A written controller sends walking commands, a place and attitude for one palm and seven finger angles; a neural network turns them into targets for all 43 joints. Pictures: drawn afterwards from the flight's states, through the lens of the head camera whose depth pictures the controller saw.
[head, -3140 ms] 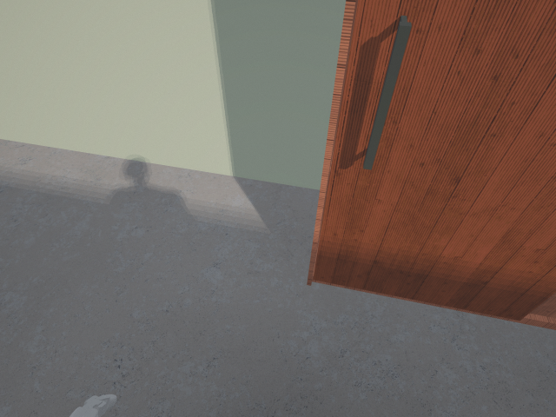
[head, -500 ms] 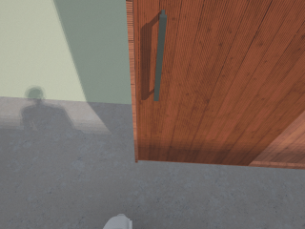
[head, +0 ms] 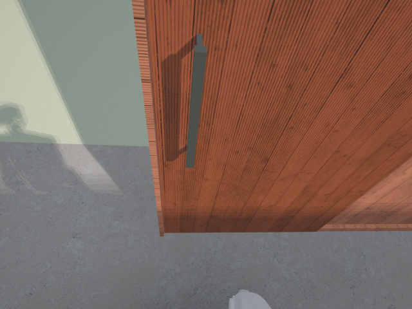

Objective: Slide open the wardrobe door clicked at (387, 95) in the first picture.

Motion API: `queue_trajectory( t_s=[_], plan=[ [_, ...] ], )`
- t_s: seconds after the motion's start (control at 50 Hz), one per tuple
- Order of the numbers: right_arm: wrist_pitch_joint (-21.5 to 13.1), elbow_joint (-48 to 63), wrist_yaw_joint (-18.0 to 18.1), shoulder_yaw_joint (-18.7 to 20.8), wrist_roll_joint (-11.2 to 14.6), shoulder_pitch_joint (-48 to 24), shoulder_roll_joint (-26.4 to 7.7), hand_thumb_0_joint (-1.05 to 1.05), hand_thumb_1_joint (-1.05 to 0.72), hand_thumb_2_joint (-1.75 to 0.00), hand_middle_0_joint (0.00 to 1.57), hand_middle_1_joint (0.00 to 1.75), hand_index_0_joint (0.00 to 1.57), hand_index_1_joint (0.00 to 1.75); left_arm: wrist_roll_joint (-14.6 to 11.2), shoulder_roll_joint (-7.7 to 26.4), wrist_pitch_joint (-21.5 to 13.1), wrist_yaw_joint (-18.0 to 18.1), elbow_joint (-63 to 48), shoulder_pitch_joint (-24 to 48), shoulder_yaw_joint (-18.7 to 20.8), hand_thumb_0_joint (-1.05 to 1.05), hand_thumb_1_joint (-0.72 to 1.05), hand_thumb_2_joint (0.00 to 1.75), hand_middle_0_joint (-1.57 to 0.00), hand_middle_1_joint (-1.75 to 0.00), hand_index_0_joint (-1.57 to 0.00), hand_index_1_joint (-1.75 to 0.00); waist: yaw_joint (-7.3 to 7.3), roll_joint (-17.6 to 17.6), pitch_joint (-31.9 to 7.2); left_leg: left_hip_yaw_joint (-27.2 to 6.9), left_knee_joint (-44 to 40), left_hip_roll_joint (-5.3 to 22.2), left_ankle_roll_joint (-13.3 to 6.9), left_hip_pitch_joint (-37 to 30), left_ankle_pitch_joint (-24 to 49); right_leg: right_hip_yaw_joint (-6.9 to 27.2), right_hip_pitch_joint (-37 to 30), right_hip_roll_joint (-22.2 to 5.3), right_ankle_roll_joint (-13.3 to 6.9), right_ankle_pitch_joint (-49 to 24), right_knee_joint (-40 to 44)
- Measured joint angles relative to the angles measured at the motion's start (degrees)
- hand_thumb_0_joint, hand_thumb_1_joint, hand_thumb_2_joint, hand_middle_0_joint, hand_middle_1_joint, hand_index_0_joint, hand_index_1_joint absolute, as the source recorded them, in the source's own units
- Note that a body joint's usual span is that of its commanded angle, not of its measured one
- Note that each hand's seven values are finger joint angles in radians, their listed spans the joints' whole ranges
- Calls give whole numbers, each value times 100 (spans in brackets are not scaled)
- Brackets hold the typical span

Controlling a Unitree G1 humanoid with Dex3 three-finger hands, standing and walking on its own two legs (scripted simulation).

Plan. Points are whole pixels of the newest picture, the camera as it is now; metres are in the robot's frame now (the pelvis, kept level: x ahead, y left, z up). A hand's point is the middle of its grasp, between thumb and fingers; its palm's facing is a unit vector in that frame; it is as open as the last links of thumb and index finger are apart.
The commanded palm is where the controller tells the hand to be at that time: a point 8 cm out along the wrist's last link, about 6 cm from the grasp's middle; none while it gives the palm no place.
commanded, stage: come to a stop and stand still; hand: left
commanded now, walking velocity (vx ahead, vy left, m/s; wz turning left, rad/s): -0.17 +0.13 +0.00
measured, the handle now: (193, 113) +0.48 +0.06 +0.09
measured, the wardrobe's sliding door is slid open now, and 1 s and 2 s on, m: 0.00 0.00 0.00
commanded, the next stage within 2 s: look again from close up in 1.50 s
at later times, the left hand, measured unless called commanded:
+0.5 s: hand out of the picture +0.02 +0.16 -0.16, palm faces +0.13 -0.95 -0.28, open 7.3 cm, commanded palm none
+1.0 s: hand out of the picture -0.06 +0.19 -0.18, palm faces +0.03 -0.99 -0.15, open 7.4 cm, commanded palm none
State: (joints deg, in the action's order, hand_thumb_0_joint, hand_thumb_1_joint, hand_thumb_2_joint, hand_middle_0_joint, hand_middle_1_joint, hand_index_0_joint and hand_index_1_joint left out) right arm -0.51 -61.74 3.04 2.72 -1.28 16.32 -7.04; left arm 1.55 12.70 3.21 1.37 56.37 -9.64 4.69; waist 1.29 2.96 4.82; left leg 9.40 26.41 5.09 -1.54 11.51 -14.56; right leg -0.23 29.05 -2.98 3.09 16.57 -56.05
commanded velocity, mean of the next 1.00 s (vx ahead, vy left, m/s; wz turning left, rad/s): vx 0.03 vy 0.01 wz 0.00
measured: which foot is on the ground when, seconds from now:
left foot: down 0.00-0.14, up 0.16-0.62, down 0.64-1.00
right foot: up 0.00-0.10, down 0.12-0.64, up 0.66-1.00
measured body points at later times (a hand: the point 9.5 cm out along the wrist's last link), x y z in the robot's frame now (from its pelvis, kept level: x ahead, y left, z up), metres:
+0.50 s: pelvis -0.03 -0.04 +0.00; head -0.01 -0.07 +0.44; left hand +0.01 +0.21 -0.14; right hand +0.06 -0.29 -0.17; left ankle -0.07 +0.13 -0.67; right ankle +0.03 -0.15 -0.74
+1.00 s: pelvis -0.04 +0.01 +0.00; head -0.02 +0.04 +0.45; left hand -0.06 +0.24 -0.17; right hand -0.09 -0.21 -0.14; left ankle -0.07 +0.12 -0.74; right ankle -0.05 -0.12 -0.71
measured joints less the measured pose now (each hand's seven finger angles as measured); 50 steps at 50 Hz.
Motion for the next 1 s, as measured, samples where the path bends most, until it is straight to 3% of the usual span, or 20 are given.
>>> queue_trajectory(
  t_s=[0.08, 0.12, 0.14, 0.18, 0.22, 0.28, 0.36, 0.48, 0.58, 0.62, 0.64, 0.68, 0.72, 0.78, 0.84, 0.92, 1.0],
  plan=[
    [97, 30, -63, 82, -35, -44, -31, 0, -91, -90, 20, 30, 20, 30, -28, -168, -14, -5, -23, 119, -88, 0, 91, 90, -19, -30, -20, -30, 64, -189, 159, 36, 304, 37, 140, 100, -186, -224, -490, 42, -112, 251, 1047],
    [136, 48, -101, 116, -26, -28, -76, 0, -91, -90, 20, 30, 20, 30, -29, -255, -107, -22, -47, 92, -133, 0, 91, 90, -19, -30, -20, -30, 50, -282, 152, 66, 611, 32, 238, 223, -361, -310, -912, 30, -143, -316, 1943],
    [157, 63, -128, 131, -3, -10, -111, 0, -91, -90, 20, 30, 20, 30, -10, -295, -181, -16, -45, 60, -154, 0, 91, 90, -19, -30, -20, -30, 33, -333, 115, 44, 892, 33, 279, 357, -508, -330, -1046, 21, -233, -179, 2196],
    [260, 101, -131, 181, 40, -109, -246, 0, -91, -90, 20, 30, 20, 30, -6, -460, -238, 7, 9, 91, -221, 0, 91, 90, -20, -30, -20, -30, 68, -598, 164, -446, 1783, -87, 307, 706, -1335, -395, -968, 73, -373, 93, 1990],
    [350, 143, -111, 217, 42, -175, -326, 0, -91, -90, 20, 30, 20, 30, -20, -565, -247, 44, 23, 117, -230, 0, 92, 90, -20, -30, -20, -30, 96, -722, 159, -768, 2734, -314, 345, 1023, -1632, -466, -1009, 16, -430, 60, 2016],
    [415, 153, -151, 232, 28, -304, -389, 0, -91, -90, 20, 30, 20, 30, -48, -583, -268, 84, -2, 126, -227, 0, 92, 90, -20, -30, -20, -30, 13, -712, 110, -895, 3801, -494, 445, 1326, -1316, -476, -1117, -66, -456, -126, 2256],
    [486, 237, -224, 251, -7, -470, -481, 0, -91, -90, 20, 30, 20, 30, -54, -560, -312, 116, -46, 49, -224, 0, 92, 90, -20, -30, -20, -30, -101, -648, -19, -1012, 4231, -542, 566, 1484, -779, -506, -1191, -141, -458, -361, 2571],
    [496, 377, -294, 248, -41, -660, -617, 0, -91, -90, 19, 30, 20, 30, 13, -457, -285, 114, -26, -199, -183, 0, 91, 90, -20, -30, -20, -30, -290, -469, -177, -1012, 3544, -383, 606, 1279, -644, -547, -1187, -272, -393, -605, 2768],
    [345, 461, -322, 176, 11, -666, -608, 0, -91, -90, 19, 30, 20, 30, 81, -286, -196, 47, 112, -509, -149, 0, 90, 90, -20, -30, -20, -30, -445, -275, -333, -789, 1818, -269, 454, 601, -910, -528, -1118, -322, -270, -769, 2829],
    [222, 474, -305, 110, 23, -592, -567, 0, -91, -90, 19, 30, 20, 30, 53, -213, -153, 27, 219, -655, -137, 0, 90, 90, -20, -30, -20, -30, -465, -225, -434, -692, 844, -272, 390, 148, -661, -512, -1044, -287, -199, -780, 2757],
    [143, 475, -288, 82, 20, -533, -553, 0, -91, -90, 19, 30, 20, 30, 20, -189, -126, 17, 279, -726, -138, 0, 90, 90, -20, -30, -20, -30, -440, -249, -497, -723, 418, -254, 341, -21, -534, -519, -956, -239, -161, -640, 2605],
    [96, 407, -244, 20, -18, -426, -377, 0, -91, -90, 19, 30, 20, 30, -33, -92, -30, 5, 445, -818, -116, 0, 91, 90, -20, -30, -20, -30, -376, -86, -533, -693, 426, -313, 220, -45, -369, -314, -839, -178, -133, 85, 2167],
    [108, 347, -216, -72, -55, -230, -218, 0, -91, -90, 19, 30, 20, 30, -8, -42, 35, -31, 562, -925, -89, 1, 91, 90, -20, -30, -20, -30, -294, -39, -634, -710, 241, -295, 143, -138, -274, -166, -697, -13, -128, 364, 1533],
    [98, 196, -131, -150, -49, 37, -61, 0, -92, -90, 20, 30, 20, 30, 22, -8, 7, -108, 625, -1021, -60, 1, 91, 90, -20, -30, -20, -30, -245, 0, -690, -737, -239, -288, 102, -302, -7, -38, -470, 166, -100, 177, 509],
    [50, 62, -86, -168, -23, 217, 23, 0, -92, -90, 20, 30, 20, 30, 24, -21, -48, -158, 647, -1088, -60, 1, 91, 90, -20, -30, -20, -30, -237, 59, -640, -667, -577, -328, 75, -397, 175, 6, -385, 202, -40, -52, 49],
    [-21, -61, -14, -138, -31, 385, 87, 0, -92, -90, 20, 30, 20, 30, 16, -88, 5, -181, 687, -1034, -90, 1, 91, 90, -19, -30, -20, -30, -120, 70, -484, -579, -708, -367, 52, -413, 227, -44, -520, 141, 1, 91, 315],
    [-16, -211, 17, -108, -53, 485, 88, 0, -91, -90, 20, 30, 20, 30, -30, -189, 23, -158, 659, -742, -145, 1, 91, 90, -19, -30, -20, -30, 46, -43, -279, -577, -559, -325, 100, -318, 145, -147, -859, 93, -36, 480, 1219]
  ],
)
